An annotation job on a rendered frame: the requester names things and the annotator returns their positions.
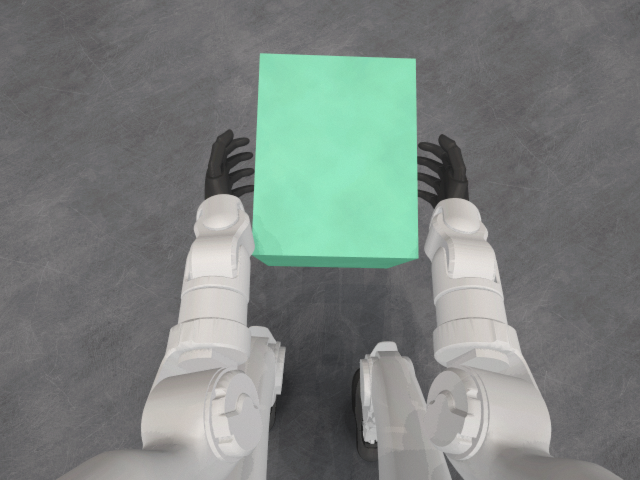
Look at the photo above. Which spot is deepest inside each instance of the robot left hand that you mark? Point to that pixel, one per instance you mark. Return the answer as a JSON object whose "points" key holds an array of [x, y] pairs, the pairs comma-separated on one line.
{"points": [[218, 180]]}

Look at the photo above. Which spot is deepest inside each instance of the robot right hand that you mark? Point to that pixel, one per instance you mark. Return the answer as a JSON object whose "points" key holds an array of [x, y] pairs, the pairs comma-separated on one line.
{"points": [[453, 182]]}

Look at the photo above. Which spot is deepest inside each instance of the robot left forearm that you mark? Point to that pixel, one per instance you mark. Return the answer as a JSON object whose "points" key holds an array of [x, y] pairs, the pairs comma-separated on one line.
{"points": [[212, 327]]}

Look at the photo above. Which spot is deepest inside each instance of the right robot shin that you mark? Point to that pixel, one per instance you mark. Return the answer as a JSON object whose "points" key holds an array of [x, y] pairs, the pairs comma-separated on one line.
{"points": [[369, 424]]}

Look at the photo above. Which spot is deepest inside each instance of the left robot upper arm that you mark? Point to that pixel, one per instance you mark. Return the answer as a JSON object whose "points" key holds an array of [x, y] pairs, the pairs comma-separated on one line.
{"points": [[195, 426]]}

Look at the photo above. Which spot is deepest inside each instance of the robot right forearm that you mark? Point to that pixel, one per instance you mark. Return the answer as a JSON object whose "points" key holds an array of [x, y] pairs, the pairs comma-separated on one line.
{"points": [[472, 327]]}

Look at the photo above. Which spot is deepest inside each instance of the robot right thigh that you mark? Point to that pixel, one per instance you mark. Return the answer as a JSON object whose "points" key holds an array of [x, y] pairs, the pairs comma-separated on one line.
{"points": [[388, 386]]}

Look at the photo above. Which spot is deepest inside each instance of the carton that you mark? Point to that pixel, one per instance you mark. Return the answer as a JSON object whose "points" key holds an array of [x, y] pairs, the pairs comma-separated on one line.
{"points": [[336, 162]]}

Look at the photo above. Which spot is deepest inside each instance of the right robot upper arm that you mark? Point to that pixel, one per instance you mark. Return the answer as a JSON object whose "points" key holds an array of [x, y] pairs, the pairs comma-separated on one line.
{"points": [[493, 426]]}

